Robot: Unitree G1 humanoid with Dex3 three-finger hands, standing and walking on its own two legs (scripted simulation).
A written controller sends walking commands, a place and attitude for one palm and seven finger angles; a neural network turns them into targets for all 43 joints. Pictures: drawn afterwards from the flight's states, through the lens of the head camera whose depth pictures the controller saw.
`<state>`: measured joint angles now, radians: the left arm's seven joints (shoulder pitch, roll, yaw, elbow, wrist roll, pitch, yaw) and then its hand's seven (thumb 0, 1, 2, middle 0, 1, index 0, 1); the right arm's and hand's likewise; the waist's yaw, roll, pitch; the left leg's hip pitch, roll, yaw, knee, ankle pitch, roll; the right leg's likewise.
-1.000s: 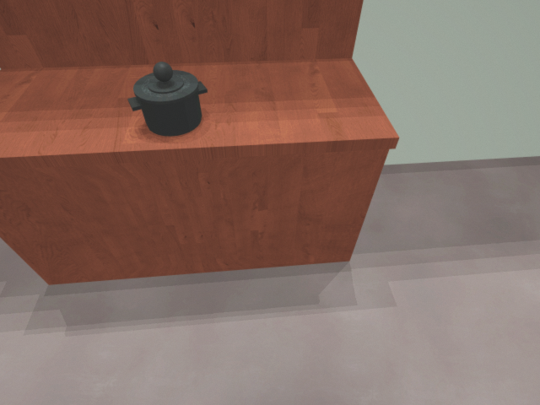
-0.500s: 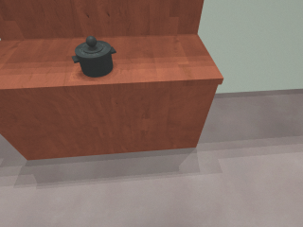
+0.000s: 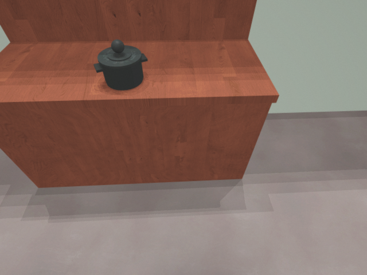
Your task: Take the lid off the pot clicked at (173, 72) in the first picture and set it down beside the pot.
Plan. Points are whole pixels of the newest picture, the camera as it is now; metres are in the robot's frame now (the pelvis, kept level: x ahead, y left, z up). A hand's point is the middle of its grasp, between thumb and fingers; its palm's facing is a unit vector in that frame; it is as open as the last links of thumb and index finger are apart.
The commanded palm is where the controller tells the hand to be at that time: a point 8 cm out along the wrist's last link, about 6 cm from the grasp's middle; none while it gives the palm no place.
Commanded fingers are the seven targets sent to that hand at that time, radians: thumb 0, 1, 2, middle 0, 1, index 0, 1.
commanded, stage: take the last steps up to it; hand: left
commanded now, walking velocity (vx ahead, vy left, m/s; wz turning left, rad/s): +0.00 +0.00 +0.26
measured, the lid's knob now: (117, 46) +0.87 +0.31 +0.07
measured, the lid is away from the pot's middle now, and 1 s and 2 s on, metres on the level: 0.00 0.00 0.00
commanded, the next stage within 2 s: come to a stop and stand still in 1.10 s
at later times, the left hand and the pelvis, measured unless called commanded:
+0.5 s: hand out of the picture +0.04 +0.26 -0.18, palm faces +0.14 -0.98 -0.17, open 7.4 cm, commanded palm none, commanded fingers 0.00 0.90 0.90 -0.20 -0.30 -0.20 -0.30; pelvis +0.07 +0.08 +0.00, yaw +7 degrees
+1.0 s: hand (101, 210) +0.32 +0.27 -0.17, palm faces +0.17 -0.96 -0.20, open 7.3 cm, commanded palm none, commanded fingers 0.00 0.90 0.90 -0.20 -0.30 -0.20 -0.30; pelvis +0.27 +0.08 -0.01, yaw +8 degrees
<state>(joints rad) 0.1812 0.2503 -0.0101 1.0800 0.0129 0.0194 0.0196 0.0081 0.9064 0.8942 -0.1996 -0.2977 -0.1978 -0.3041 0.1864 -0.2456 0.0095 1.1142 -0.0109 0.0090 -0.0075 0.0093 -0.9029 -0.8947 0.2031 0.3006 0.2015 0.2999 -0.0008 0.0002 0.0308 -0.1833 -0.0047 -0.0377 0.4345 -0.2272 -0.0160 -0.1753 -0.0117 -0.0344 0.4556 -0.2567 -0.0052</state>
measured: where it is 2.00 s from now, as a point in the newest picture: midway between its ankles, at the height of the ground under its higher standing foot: (165, 252)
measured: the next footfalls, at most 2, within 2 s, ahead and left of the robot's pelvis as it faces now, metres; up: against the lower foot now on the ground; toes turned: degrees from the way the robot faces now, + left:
right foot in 0.84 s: +0.37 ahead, +0.01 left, +0.00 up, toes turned +1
left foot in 1.24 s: +0.45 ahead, +0.25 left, +0.00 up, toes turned +13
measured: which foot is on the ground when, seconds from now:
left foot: down 0.00-0.86, up 0.88-1.00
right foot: down 0.00-0.32, up 0.34-0.82, down 0.84-1.00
